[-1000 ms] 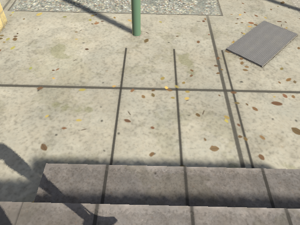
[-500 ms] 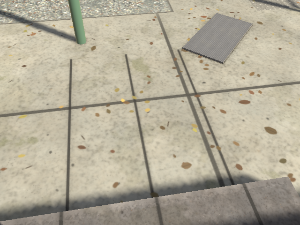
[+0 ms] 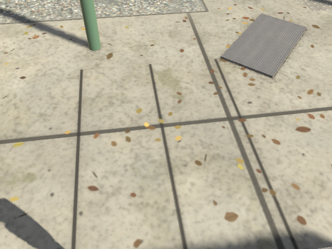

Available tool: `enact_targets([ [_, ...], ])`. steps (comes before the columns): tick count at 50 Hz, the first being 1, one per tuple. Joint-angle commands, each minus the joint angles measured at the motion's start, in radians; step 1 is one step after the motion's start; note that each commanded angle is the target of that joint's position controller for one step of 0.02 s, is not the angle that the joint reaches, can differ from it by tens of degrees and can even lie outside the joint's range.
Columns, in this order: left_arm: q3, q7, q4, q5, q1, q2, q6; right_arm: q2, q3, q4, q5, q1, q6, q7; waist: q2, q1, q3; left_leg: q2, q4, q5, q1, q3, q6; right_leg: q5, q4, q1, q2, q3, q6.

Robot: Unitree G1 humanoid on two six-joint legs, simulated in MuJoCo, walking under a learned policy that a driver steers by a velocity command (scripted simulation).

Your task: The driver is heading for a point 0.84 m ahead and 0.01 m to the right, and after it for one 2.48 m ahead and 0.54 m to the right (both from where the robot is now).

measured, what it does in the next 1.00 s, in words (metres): goes down: right foot 0.15 m lower, then left foot 0.15 m lower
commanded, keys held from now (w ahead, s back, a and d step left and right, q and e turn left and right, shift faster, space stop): w+q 0.18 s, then w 0.48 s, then w+e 0.34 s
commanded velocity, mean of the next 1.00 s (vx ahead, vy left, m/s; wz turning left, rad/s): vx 0.50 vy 0.00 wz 0.12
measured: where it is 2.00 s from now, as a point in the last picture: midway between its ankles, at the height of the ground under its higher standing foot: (154, 157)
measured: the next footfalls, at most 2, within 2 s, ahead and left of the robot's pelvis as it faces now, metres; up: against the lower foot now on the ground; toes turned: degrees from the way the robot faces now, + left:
right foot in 0.22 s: +0.30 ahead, -0.13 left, -0.15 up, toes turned +7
left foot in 0.82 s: +0.66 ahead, +0.21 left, -0.30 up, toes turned +11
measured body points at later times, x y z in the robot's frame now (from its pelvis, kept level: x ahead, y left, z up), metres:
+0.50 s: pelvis +0.30 -0.05 -0.13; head +0.30 -0.04 +0.32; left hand +0.19 +0.16 -0.28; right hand +0.50 -0.24 -0.24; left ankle +0.44 +0.12 -0.79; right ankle +0.26 -0.14 -0.86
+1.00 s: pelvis +0.62 +0.09 -0.27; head +0.64 +0.09 +0.18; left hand +0.60 +0.34 -0.41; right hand +0.71 -0.15 -0.42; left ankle +0.62 +0.20 -1.00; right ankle +0.60 -0.05 -0.81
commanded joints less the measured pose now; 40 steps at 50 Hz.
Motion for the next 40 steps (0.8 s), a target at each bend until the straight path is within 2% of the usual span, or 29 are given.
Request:
enact_targets([
  [1, 0.005, 0.001, -0.077, -0.002, -0.178, 0.071, -0.011, -0.060, -0.010, 0.003, 0.019, 0.181, -0.002, -0.031, 0.011, -0.070, 0.060, 0.228, -0.021, 0.055, 0.253, -0.438, 0.187, 0.235, -0.364, -0.270, 0.004, 0.039, 0.019],
  [3, -0.009, 0.000, -0.119, -0.020, -0.197, 0.019, -0.002, -0.101, -0.008, -0.007, -0.005, 0.116, 0.017, 0.010, 0.079, -0.006, 0.094, 0.180, -0.079, -0.034, -0.198, -0.399, 0.176, 0.275, -0.358, 0.193, 0.057, -0.079, -0.007],
  [5, 0.004, -0.005, -0.146, -0.021, -0.155, 0.048, 0.001, -0.132, -0.013, -0.054, -0.016, 0.035, 0.020, 0.039, 0.097, 0.050, 0.117, 0.154, -0.078, -0.122, -0.404, -0.420, 0.160, 0.199, -0.288, 0.450, 0.073, -0.102, -0.011],
  [8, 0.010, 0.001, -0.151, -0.037, -0.185, 0.082, 0.000, -0.158, -0.040, -0.042, 0.030, 0.085, 0.018, 0.021, 0.078, -0.006, 0.175, 0.143, 0.097, -0.059, -0.055, -0.507, 0.129, 0.026, -0.602, 0.347, 0.088, -0.053, -0.010],
  [9, 0.014, 0.009, -0.127, -0.045, -0.159, 0.084, -0.001, -0.160, -0.046, -0.033, 0.046, 0.085, 0.027, 0.014, 0.062, 0.003, 0.180, 0.124, 0.173, 0.003, 0.019, -0.502, 0.108, 0.071, -0.746, 0.400, 0.088, -0.067, -0.022],
  [10, 0.031, 0.012, -0.062, -0.060, -0.024, 0.094, -0.010, -0.186, -0.048, -0.040, 0.034, 0.054, 0.042, 0.026, 0.051, 0.062, 0.126, 0.089, 0.327, 0.076, -0.040, -0.422, 0.071, 0.199, -0.755, 0.632, 0.078, -0.116, -0.040],
  [11, 0.070, 0.005, 0.012, -0.065, 0.254, 0.164, -0.029, -0.162, -0.040, -0.057, -0.001, 0.025, 0.042, 0.052, 0.015, 0.191, 0.023, 0.079, 0.559, 0.297, -0.221, -0.362, 0.004, 0.277, -0.569, 0.983, 0.003, -0.114, -0.129],
  [12, 0.099, -0.008, 0.113, -0.049, 0.586, 0.199, -0.033, -0.037, -0.028, -0.019, 0.021, 0.131, 0.031, 0.081, -0.125, 0.251, -0.187, -0.017, 0.934, -0.044, -0.478, -0.216, -0.075, 0.557, -0.350, 1.388, -0.147, 0.018, -0.287],
  [13, 0.122, -0.041, 0.073, -0.045, 0.561, 0.299, -0.024, 0.011, -0.013, -0.047, 0.036, 0.268, 0.026, 0.089, -0.207, 0.166, -0.346, -0.039, 1.396, -0.395, -0.714, -0.121, -0.116, 0.932, -0.213, 1.554, -0.360, 0.257, -0.523],
  [14, 0.139, -0.051, 0.072, -0.009, 0.506, 0.298, -0.008, -0.071, -0.029, -0.139, 0.039, 0.113, 0.035, 0.090, -0.096, 0.234, -0.223, 0.016, 1.452, -0.347, -0.987, -0.094, -0.143, 0.574, -0.338, 1.508, -0.426, 0.422, -0.544],
  [15, 0.130, -0.049, 0.060, -0.034, 0.389, 0.234, -0.004, -0.108, -0.040, -0.189, 0.035, -0.038, 0.045, 0.062, -0.062, 0.239, -0.092, 0.113, 1.375, -0.224, -1.126, -0.100, -0.149, -0.016, -0.478, 1.315, -0.443, 0.470, -0.494],
  [16, 0.069, -0.034, 0.030, -0.030, 0.265, 0.034, -0.014, -0.107, -0.031, -0.171, 0.008, -0.086, 0.050, 0.031, 0.143, 0.188, 0.030, 0.185, 1.142, 0.050, -1.010, -0.168, -0.118, -0.248, -0.562, 1.030, -0.337, 0.339, -0.387],
  [18, 0.030, 0.002, 0.010, -0.039, 0.092, -0.081, -0.045, -0.062, -0.020, -0.154, -0.015, -0.136, 0.049, 0.021, 0.065, 0.040, 0.157, 0.317, 0.655, 0.335, -0.610, -0.127, -0.054, -0.119, -0.662, 0.457, -0.141, 0.108, -0.318],
  [19, 0.046, 0.014, 0.030, -0.055, 0.103, -0.025, -0.061, -0.033, -0.009, -0.161, -0.031, -0.170, 0.055, 0.033, -0.042, 0.051, 0.159, 0.314, 0.575, 0.374, -0.535, -0.059, -0.049, -0.131, -0.678, 0.351, -0.084, 0.063, -0.324],
  [20, 0.046, 0.025, 0.031, -0.080, 0.121, -0.014, -0.077, -0.065, -0.022, -0.165, -0.022, -0.229, 0.046, 0.042, 0.015, 0.096, 0.091, 0.293, 0.305, 0.528, -0.368, 0.001, -0.063, -0.149, -0.713, 0.296, -0.058, -0.012, -0.331],
  [22, 0.061, 0.015, 0.128, -0.053, 0.265, 0.083, -0.087, -0.028, -0.010, -0.183, -0.004, -0.296, 0.054, 0.060, -0.017, 0.104, 0.054, 0.275, 0.253, 0.599, -0.227, 0.034, -0.103, 0.063, -0.670, 0.281, -0.070, 0.002, -0.320],
  [24, 0.089, 0.004, 0.131, -0.032, 0.262, 0.162, -0.086, -0.066, -0.014, -0.172, -0.021, -0.218, 0.058, 0.077, 0.003, 0.071, 0.054, 0.243, 0.295, 0.631, -0.213, 0.008, -0.106, 0.071, -0.560, 0.313, -0.080, -0.002, -0.314],
  [25, 0.081, 0.019, 0.166, -0.025, 0.296, 0.120, -0.089, -0.105, -0.019, -0.210, -0.018, -0.324, 0.060, 0.067, 0.013, 0.122, 0.084, 0.306, 0.182, 0.705, -0.500, -0.126, -0.119, -0.060, -0.499, 0.593, -0.117, 0.088, -0.313],
  [26, 0.067, 0.045, 0.203, -0.053, 0.442, 0.059, -0.089, -0.124, -0.027, -0.243, -0.030, -0.447, 0.061, 0.051, 0.026, 0.215, 0.099, 0.303, 0.025, 0.729, -0.792, -0.121, -0.131, -0.138, -0.436, 0.898, -0.140, 0.139, -0.323],
  [27, 0.050, 0.063, 0.274, -0.045, 0.611, 0.000, -0.085, -0.086, -0.016, -0.273, -0.034, -0.558, 0.062, 0.038, 0.015, 0.279, 0.127, 0.319, -0.059, 0.724, -0.965, -0.123, -0.141, -0.190, -0.392, 1.070, -0.169, 0.209, -0.323],
  [28, 0.047, 0.071, 0.311, -0.035, 0.703, -0.012, -0.075, -0.057, -0.009, -0.287, -0.018, -0.609, 0.062, 0.034, -0.001, 0.301, 0.148, 0.326, -0.105, 0.717, -1.031, -0.116, -0.145, -0.164, -0.382, 1.133, -0.183, 0.248, -0.317],
  [29, 0.035, 0.069, 0.297, -0.037, 0.679, -0.041, -0.067, -0.050, 0.002, -0.263, -0.010, -0.615, 0.060, 0.044, 0.031, 0.296, 0.171, 0.350, -0.211, 0.884, -0.924, -0.103, -0.137, -0.196, -0.353, 1.021, -0.147, 0.195, -0.301],
  [30, 0.026, 0.052, 0.275, -0.045, 0.634, -0.026, -0.059, -0.037, 0.010, -0.259, -0.007, -0.624, 0.056, 0.054, 0.031, 0.283, 0.158, 0.320, -0.219, 1.013, -0.610, -0.012, -0.114, -0.263, -0.387, 0.724, -0.085, 0.110, -0.294],
  [31, 0.025, 0.028, 0.267, -0.028, 0.569, 0.001, -0.055, -0.041, 0.015, -0.275, -0.007, -0.626, 0.062, 0.062, -0.006, 0.250, 0.175, 0.295, -0.133, 1.037, -0.354, 0.028, -0.093, -0.338, -0.437, 0.457, -0.066, 0.089, -0.293],
  [32, 0.026, 0.017, 0.246, -0.023, 0.509, 0.018, -0.056, -0.082, 0.007, -0.288, -0.011, -0.617, 0.070, 0.069, -0.006, 0.222, 0.197, 0.289, -0.084, 1.005, -0.245, 0.032, -0.080, -0.400, -0.442, 0.343, -0.059, 0.083, -0.286],
  [34, 0.033, 0.020, 0.248, -0.032, 0.529, 0.030, -0.067, -0.138, -0.008, -0.316, -0.011, -0.674, 0.079, 0.062, 0.027, 0.245, 0.228, 0.298, -0.129, 0.854, -0.230, 0.024, -0.092, -0.414, -0.390, 0.425, -0.064, 0.098, -0.266],
  [38, 0.067, 0.054, 0.321, -0.075, 0.651, 0.074, -0.035, -0.095, 0.013, -0.316, -0.017, -0.792, 0.080, 0.057, 0.019, 0.349, 0.236, 0.285, -0.470, 0.690, -0.176, 0.044, -0.139, -0.264, -0.252, 0.721, -0.035, 0.131, -0.220],
  [39, 0.102, 0.065, 0.292, -0.161, 0.527, 0.102, 0.012, -0.194, -0.058, -0.321, 0.224, -0.713, 0.052, 0.027, 0.122, 0.245, 0.259, 0.206, -0.399, 0.621, 0.013, 0.007, -0.129, -0.037, -0.076, 0.559, -0.020, 0.149, -0.186],
  [40, 0.093, 0.068, 0.297, -0.143, 0.519, 0.069, 0.015, -0.235, -0.074, -0.233, 0.219, -0.433, 0.049, 0.012, 0.109, 0.127, 0.116, 0.263, -0.350, 0.829, 0.298, -0.006, -0.102, -0.111, 0.181, 0.441, 0.000, 0.111, -0.159],
])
